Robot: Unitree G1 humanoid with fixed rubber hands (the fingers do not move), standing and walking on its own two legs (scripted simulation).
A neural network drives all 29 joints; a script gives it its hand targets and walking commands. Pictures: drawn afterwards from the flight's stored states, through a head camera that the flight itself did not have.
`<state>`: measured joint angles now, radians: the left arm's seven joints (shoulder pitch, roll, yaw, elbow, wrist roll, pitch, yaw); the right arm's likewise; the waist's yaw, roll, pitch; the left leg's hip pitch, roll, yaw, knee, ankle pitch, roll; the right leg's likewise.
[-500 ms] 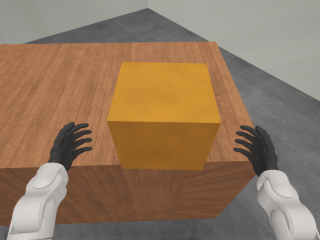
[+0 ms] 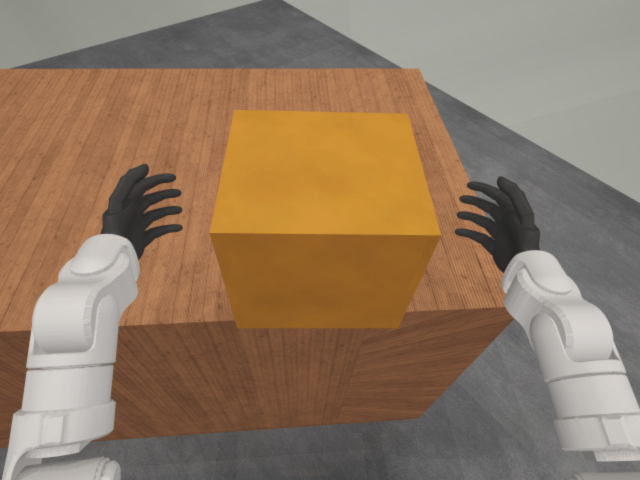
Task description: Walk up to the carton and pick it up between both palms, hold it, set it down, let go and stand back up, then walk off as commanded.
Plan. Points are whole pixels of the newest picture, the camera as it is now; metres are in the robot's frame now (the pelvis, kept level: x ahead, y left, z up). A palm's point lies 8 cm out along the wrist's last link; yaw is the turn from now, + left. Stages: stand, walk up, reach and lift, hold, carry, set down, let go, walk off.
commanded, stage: reach and lift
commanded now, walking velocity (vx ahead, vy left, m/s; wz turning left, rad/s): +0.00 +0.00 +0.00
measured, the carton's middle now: (320, 224) +0.44 +0.00 +0.05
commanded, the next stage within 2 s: none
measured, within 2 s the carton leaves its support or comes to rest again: neither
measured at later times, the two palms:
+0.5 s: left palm (125, 176) +0.42 +0.22 +0.16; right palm (505, 182) +0.41 -0.22 +0.16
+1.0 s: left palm (162, 219) +0.42 +0.21 +0.08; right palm (473, 223) +0.41 -0.20 +0.08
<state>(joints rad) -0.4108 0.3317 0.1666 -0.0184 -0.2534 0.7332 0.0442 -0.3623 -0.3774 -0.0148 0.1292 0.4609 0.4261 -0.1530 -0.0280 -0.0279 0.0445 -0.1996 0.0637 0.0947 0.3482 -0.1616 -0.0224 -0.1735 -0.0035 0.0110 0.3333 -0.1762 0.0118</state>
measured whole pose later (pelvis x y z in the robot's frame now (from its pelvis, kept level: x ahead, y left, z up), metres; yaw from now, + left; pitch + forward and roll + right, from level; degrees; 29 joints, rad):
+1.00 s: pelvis -0.01 -0.01 -0.01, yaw +2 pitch +13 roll -1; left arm -0.81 0.32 0.03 0.89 -0.24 0.23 0.04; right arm -0.75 -0.27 -0.01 0.86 0.31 0.15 -0.12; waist -0.04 0.01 -0.14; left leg -0.50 0.08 0.04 0.44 -0.16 -0.03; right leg -0.44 0.01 -0.04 0.39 -0.17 0.00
